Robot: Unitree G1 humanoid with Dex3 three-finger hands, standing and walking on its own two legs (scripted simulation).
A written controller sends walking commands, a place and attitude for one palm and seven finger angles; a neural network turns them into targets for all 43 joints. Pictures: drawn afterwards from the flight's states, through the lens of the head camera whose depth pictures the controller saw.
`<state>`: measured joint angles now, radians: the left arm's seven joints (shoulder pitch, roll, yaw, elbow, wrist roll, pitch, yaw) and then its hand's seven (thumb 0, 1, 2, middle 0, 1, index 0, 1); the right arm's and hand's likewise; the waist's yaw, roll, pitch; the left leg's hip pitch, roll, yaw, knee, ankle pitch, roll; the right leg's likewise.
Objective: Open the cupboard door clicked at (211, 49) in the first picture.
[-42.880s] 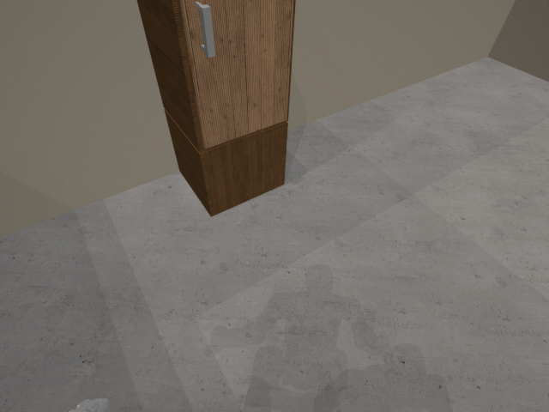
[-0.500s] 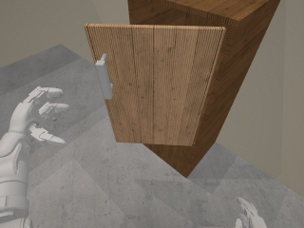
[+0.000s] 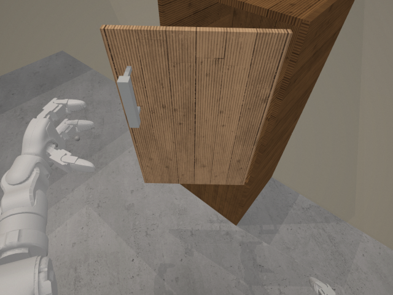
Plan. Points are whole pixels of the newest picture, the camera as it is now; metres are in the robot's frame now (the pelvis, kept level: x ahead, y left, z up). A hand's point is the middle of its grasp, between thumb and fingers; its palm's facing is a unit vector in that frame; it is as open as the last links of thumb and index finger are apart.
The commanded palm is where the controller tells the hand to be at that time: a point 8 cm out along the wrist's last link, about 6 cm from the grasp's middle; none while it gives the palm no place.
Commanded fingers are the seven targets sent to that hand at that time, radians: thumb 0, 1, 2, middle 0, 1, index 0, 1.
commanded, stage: move the hooked fingers beside the handle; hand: left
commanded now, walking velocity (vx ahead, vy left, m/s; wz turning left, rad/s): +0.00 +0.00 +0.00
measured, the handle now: (131, 97) +0.53 +0.17 +0.11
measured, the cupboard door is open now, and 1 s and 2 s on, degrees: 38 38 38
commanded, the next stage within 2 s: slide the fingers in behind the handle in 1.56 s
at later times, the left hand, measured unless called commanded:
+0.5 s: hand (92, 115) +0.45 +0.24 +0.12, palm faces +0.01 -1.00 +0.00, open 14.0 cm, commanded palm +0.44 +0.29 +0.12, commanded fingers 0.00 -0.50 0.30 -0.30 -1.20 -0.30 -1.20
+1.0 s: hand (102, 103) +0.50 +0.24 +0.11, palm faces +0.00 -1.00 -0.01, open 14.0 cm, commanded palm +0.48 +0.28 +0.11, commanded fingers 0.00 -0.50 0.30 -0.30 -1.20 -0.30 -1.20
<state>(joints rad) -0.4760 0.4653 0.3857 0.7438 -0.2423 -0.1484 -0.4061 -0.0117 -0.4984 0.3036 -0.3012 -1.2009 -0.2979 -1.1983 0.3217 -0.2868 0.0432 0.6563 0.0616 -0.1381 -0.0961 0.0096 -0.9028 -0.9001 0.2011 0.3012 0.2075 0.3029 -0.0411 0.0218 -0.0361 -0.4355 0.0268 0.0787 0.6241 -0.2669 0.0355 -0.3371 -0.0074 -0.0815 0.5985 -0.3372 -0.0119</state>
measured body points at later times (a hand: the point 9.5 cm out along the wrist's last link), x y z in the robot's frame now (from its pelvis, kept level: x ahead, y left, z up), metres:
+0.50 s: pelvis +0.00 +0.00 -0.01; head +0.06 +0.01 +0.44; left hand +0.45 +0.29 +0.12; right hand +0.03 -0.28 -0.12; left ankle +0.03 +0.10 -0.73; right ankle -0.02 -0.11 -0.73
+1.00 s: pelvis +0.01 +0.00 -0.02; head +0.10 +0.02 +0.43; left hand +0.50 +0.29 +0.11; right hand -0.01 -0.27 -0.12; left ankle +0.03 +0.10 -0.73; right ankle -0.02 -0.11 -0.73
